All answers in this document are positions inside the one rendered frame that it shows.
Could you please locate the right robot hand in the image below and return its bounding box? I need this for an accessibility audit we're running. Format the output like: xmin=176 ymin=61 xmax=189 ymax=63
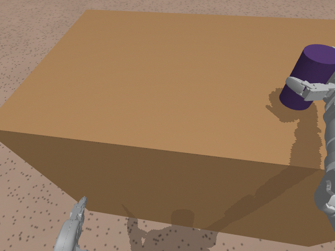
xmin=285 ymin=46 xmax=335 ymax=103

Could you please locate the can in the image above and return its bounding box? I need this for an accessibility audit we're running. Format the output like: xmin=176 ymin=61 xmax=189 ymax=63
xmin=279 ymin=44 xmax=335 ymax=110

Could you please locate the left robot hand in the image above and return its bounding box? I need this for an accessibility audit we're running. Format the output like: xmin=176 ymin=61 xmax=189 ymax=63
xmin=53 ymin=197 xmax=89 ymax=251

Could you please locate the right robot arm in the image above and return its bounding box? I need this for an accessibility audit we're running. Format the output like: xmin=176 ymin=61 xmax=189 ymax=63
xmin=314 ymin=93 xmax=335 ymax=231

